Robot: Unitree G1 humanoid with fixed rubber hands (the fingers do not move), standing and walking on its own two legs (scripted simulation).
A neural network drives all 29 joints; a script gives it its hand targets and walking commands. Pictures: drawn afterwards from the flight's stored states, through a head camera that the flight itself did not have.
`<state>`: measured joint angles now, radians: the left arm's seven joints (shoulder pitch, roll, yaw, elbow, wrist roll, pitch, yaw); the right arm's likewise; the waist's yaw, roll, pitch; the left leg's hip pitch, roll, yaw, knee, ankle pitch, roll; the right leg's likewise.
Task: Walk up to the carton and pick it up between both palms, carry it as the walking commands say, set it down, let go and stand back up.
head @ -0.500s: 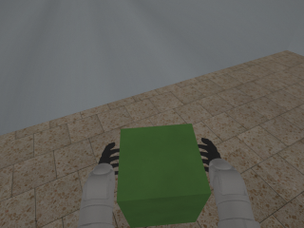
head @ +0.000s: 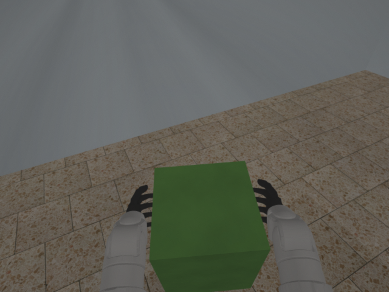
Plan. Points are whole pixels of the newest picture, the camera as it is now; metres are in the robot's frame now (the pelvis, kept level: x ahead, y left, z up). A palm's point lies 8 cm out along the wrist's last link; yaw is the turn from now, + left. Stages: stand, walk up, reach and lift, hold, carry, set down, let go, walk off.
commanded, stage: hold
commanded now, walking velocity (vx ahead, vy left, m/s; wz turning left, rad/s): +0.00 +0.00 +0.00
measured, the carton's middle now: (204, 230) +0.29 +0.00 -0.02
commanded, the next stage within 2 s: carry in 0.12 s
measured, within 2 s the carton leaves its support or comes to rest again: neither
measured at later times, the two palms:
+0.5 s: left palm (139, 244) +0.23 +0.13 +0.05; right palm (294, 250) +0.21 -0.16 +0.05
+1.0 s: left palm out of the picture +0.09 +0.13 +0.08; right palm out of the picture +0.05 -0.16 +0.07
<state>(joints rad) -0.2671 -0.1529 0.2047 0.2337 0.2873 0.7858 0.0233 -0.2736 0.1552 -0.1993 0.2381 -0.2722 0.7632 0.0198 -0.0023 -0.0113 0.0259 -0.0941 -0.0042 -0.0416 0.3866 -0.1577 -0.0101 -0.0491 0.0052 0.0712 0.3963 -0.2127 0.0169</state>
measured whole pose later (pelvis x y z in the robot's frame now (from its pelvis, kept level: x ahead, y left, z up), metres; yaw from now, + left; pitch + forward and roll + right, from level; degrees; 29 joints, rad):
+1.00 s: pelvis -0.19 +0.02 -0.01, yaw -6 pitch +3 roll +3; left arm -0.19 -0.14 0.11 -0.29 0.13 1.24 0.10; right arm -0.19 0.14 -0.10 -0.31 -0.10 1.25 -0.10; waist -0.02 0.00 -0.09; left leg -0.58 0.01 0.05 1.11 -0.42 -0.05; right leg -0.42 -0.04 -0.05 0.56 -0.19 -0.04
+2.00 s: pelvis -0.57 +0.11 -0.01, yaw -6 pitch +2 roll -2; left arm -0.15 -0.13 0.11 -0.31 0.12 1.23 0.11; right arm -0.15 0.13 -0.07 -0.30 -0.11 1.22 -0.10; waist 0.04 -0.01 -0.05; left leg -0.35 0.05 0.05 0.58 -0.26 0.02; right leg -0.62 0.00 -0.03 1.12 -0.41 0.04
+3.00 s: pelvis -0.98 +0.14 -0.01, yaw -8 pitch +2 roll +2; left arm -0.17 -0.14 0.08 -0.29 0.12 1.23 0.11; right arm -0.14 0.13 -0.09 -0.35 -0.11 1.24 -0.09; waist -0.01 0.01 -0.04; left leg -0.58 0.00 0.02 1.00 -0.43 -0.04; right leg -0.33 -0.03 -0.04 0.56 -0.27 -0.03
